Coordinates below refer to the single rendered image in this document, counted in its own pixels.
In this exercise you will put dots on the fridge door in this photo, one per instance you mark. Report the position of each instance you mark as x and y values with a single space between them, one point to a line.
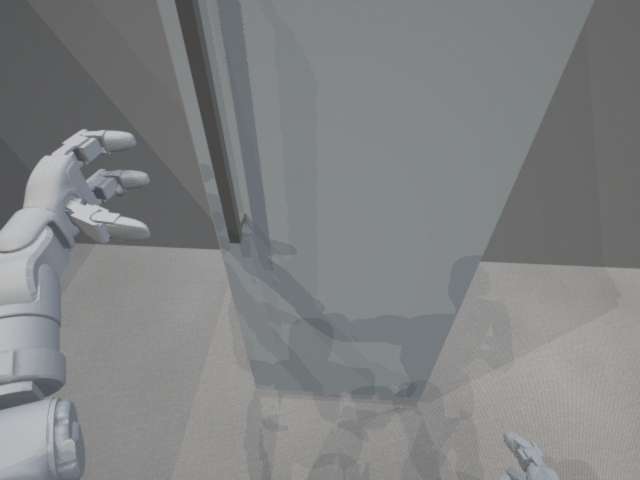
372 145

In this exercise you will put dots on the robot right hand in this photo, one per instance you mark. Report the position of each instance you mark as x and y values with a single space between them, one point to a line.
530 458

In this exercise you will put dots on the handle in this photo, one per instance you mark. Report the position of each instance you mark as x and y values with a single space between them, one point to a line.
195 44

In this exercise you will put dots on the left robot upper arm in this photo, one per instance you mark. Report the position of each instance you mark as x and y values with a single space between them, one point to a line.
41 441

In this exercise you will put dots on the robot left forearm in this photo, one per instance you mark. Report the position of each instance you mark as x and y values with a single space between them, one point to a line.
34 248

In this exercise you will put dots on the robot left hand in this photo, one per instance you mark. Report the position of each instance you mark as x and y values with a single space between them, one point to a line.
57 183

